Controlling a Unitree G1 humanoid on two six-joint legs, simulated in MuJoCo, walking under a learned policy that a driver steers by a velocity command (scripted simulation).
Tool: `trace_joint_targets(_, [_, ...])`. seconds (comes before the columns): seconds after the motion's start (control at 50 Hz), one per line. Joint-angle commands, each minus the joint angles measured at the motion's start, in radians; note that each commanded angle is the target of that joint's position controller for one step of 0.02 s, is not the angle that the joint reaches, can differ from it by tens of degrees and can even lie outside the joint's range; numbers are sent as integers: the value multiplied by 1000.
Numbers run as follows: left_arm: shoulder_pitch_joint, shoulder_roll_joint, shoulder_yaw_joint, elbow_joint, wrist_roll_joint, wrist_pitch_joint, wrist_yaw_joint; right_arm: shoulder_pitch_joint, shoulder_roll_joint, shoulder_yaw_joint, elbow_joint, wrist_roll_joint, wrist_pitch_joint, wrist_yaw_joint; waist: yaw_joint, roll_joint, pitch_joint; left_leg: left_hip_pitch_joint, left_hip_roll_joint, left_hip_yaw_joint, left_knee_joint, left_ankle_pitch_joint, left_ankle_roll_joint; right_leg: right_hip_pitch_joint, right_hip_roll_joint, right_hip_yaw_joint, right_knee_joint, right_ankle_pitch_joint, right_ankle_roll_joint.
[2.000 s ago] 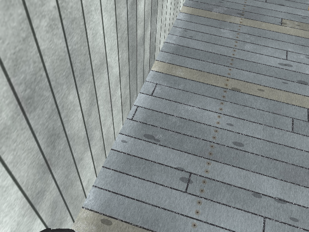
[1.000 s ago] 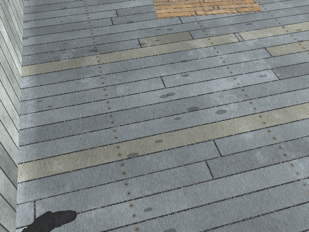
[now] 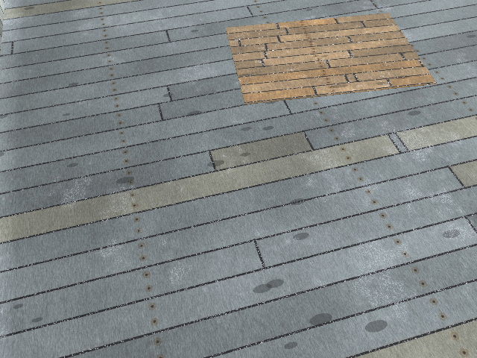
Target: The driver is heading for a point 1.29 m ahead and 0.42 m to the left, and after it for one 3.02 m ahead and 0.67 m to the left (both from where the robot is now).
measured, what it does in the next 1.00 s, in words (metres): walks ahead, turning left: right foot, then left foot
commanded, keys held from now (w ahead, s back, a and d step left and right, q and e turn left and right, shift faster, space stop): w+q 0.96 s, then w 0.04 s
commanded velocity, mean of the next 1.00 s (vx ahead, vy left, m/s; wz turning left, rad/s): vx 0.50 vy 0.00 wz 0.51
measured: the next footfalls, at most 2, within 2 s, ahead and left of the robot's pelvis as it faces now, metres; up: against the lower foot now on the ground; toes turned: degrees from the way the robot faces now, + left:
right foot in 0.14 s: +0.27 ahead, -0.16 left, +0.00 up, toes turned +5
left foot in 0.70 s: +0.48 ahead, +0.16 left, +0.00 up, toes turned +27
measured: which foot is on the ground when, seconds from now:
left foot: down 0.00-0.16, up 0.18-0.68, down 0.70-1.00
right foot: up 0.00-0.12, down 0.14-0.70, up 0.72-1.00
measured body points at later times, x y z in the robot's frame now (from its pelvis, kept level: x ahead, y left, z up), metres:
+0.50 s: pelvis +0.27 -0.05 +0.00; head +0.28 -0.05 +0.45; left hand +0.22 +0.23 -0.14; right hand +0.49 -0.27 -0.11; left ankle +0.37 +0.15 -0.68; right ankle +0.23 -0.16 -0.75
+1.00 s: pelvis +0.50 +0.10 +0.00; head +0.52 +0.14 +0.45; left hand +0.54 +0.43 -0.09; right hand +0.70 -0.12 -0.10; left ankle +0.45 +0.14 -0.75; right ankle +0.76 +0.02 -0.68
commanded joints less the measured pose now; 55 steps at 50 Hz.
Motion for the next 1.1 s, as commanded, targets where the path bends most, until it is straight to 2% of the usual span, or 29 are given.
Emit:
trace_joint_targets(0.02, [-103, 45, 1, -82, -4, -17, -16, 6, -192, -42, -32, 19, -4, -10, 15, 67, 30, -106, 260, -167, -73, 143, 155, 110, 50, -27, -97, 65, 8])
trace_joint_targets(0.06, [-102, 78, 7, -92, -6, -27, -19, 3, -202, -51, -25, 30, 9, -15, 37, 93, 34, -50, 288, -204, -32, 125, 136, 123, 45, 9, -155, 29, -2])
trace_joint_targets(0.1, [-60, 116, 17, -81, -7, -43, -26, -5, -204, -62, -30, 16, 28, -21, 78, 122, 7, -40, 306, -233, 51, 122, 117, 212, 50, 8, -165, -46, -18])
trace_joint_targets(0.12, [25, 139, 30, -54, -6, -48, -24, -18, -192, -60, -38, 13, 34, -22, 128, 114, -37, -56, 277, -221, 137, 186, 98, 328, 65, -13, -185, -79, -34])
trace_joint_targets(0.14, [176, 186, 52, -15, 2, -53, -16, -11, -146, -45, -48, 5, 36, -19, 190, 78, -147, -125, 206, -180, 338, 186, 67, 549, 30, 7, -174, -102, -69])
trace_joint_targets(0.16, [312, 256, 66, 0, 11, -48, -9, 50, -55, -18, -72, -26, 37, -15, 205, -115, -321, -312, 105, -100, 672, -138, 22, 836, -172, 207, -145, -145, -123])
trace_joint_targets(0.18, [336, 287, 69, 18, 17, -37, -18, 136, -13, -6, -99, 19, 22, -15, 159, -399, -393, -619, 5, -75, 939, -443, -4, 996, -324, 653, -340, -466, -250])
trace_joint_targets(0.2, [275, 177, 39, -4, 16, -42, -23, 80, -137, -34, -87, 42, 18, -19, 175, -210, -275, -695, 74, -158, 1052, -389, -1, 884, -283, 618, -394, -615, -215])
trace_joint_targets(0.22, [205, 124, 22, -16, 11, -46, -23, 0, -175, -48, -107, 46, 19, -21, 168, -132, -165, -719, 111, -142, 1057, -294, 9, 772, -251, 458, -396, -550, -174])
trace_joint_targets(0.24, [144, 98, 12, -18, 14, -50, -26, -22, -158, -51, -102, 33, 26, -26, 142, -54, -105, -673, 151, -138, 1025, -211, 3, 659, -198, 326, -412, -402, -150])
trace_joint_targets(0.26, [106, 84, 9, -13, 19, -53, -25, -21, -141, -56, -107, 23, 32, -26, 116, -82, -81, -643, 180, -144, 977, -148, -6, 597, -178, 248, -429, -304, -153])
trace_joint_targets(0.3, [84, 70, 7, 0, 25, -59, -20, -18, -110, -59, -115, 25, 50, -15, 95, -92, -59, -582, 207, -130, 939, -94, -17, 528, -141, 123, -472, -192, -153])
trace_joint_targets(0.44, [127, 128, 26, 40, 27, -55, 4, -150, -79, -56, -197, 15, 70, 6, 111, -20, 2, -679, 206, -110, 685, 143, -45, 556, -145, -99, -533, -28, -183])
trace_joint_targets(0.58, [222, 170, 42, 76, 3, -17, 11, -354, -58, -36, -304, 12, 67, 48, 174, -5, 64, -685, 174, 13, 452, 151, -2, 706, -176, -242, -481, 99, -156])
trace_joint_targets(0.64, [201, 210, 53, 69, -9, 3, 14, -314, -97, -55, -326, 14, 74, 57, 119, -49, 5, -548, 99, 87, 430, 19, 49, 752, -183, -289, -325, 503, -127])
trace_joint_targets(0.68, [171, 227, 57, 58, -19, 19, 18, -96, -167, -98, -281, 19, 78, 49, -12, -53, -118, -245, 14, 125, 371, 14, 107, 687, -148, -323, -13, 676, -93])
trace_joint_targets(0.7, [181, 207, 47, 47, -4, 14, 21, 76, -245, -138, -232, 25, 89, 23, -86, -4, -204, 61, 44, 15, 321, 5, 152, 476, -106, -326, 263, 435, -41])
trace_joint_targets(0.72, [244, 52, 2, -11, 50, -14, 7, 60, -371, -155, -227, 16, 93, 7, 38, 293, -235, 369, 297, -515, 261, -56, 296, 2, 83, -273, 608, -510, 27])
trace_joint_targets(0.74, [187, 92, -1, -33, 14, -61, -7, 78, -325, -134, -269, 0, 74, 15, -2, 205, -402, 449, 411, -872, 86, -214, 392, -126, 150, -9, 758, -665, 28])
trace_joint_targets(0.76, [90, 149, 14, -65, -31, -84, -13, 66, -244, -111, -257, 0, 52, 26, -22, 131, -285, 384, 392, -755, 49, -144, 337, -205, 100, 32, 759, -587, 5])
trace_joint_targets(0.78, [77, 146, 10, -69, -25, -95, -10, 15, -212, -102, -260, 9, 38, 27, 15, 79, -185, 243, 349, -612, 58, -59, 299, -191, 55, 25, 679, -495, -15])
trace_joint_targets(0.82, [82, 157, 17, -47, 22, -84, 1, -101, -151, -76, -295, -11, 33, 17, 82, 18, -103, 12, 278, -446, 31, 106, 250, -66, -1, 22, 546, -382, -12])
trace_joint_targets(0.84, [99, 152, 17, -53, 26, -72, -3, -111, -167, -77, -302, -18, 32, 12, 107, 47, -105, -53, 280, -445, 14, 156, 264, -17, -6, 30, 509, -362, 2])
trace_joint_targets(0.88, [82, 141, 14, -68, 38, -56, -10, -85, -170, -69, -290, -7, 33, -4, 112, 37, -77, -121, 251, -387, -16, 159, 261, 4, -2, 17, 405, -317, 35])
trace_joint_targets(0.98, [-103, 87, -9, -127, 37, -57, -25, -13, -200, -71, -279, -6, 36, -21, 54, 97, -30, -243, 126, -220, -1, 166, 165, 108, 96, -48, -10, 67, 52])
trace_joint_targets(1.0, [-127, 66, -21, -140, 15, -58, -31, 25, -185, -67, -258, 5, 31, -25, 34, 124, -34, -242, 132, -221, -19, 100, 158, 144, 106, -56, -81, 111, 46])
trace_joint_targets(1.02, [-160, 69, -23, -153, 9, -60, -35, 55, -181, -64, -240, 7, 27, -25, 15, 130, -22, -230, 150, -243, -27, 66, 154, 158, 112, -52, -108, 146, 38])
trace_joint_targets(1.08, [-189, 115, -14, -186, 14, -60, -44, 92, -162, -59, -208, -1, 24, -17, 11, 149, -16, -93, 211, -294, 47, 112, 160, 119, 116, -18, -156, 105, -9])
trace_joint_targets(1.1, [-196, 129, -8, -190, 18, -64, -44, 107, -178, -63, -193, -4, 28, -19, 12, 148, -2, -38, 244, -325, 68, 168, 161, 89, 120, -16, -166, 53, -29])
Velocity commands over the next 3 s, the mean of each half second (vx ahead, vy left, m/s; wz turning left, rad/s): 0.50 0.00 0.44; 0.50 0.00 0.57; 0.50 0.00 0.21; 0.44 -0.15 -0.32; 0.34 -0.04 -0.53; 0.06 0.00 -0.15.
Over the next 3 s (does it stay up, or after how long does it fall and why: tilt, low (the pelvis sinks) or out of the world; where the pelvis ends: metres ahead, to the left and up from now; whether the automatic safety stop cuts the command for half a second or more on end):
stays up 1.34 0.32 -0.01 its command is cut before an obstacle after 1.6 s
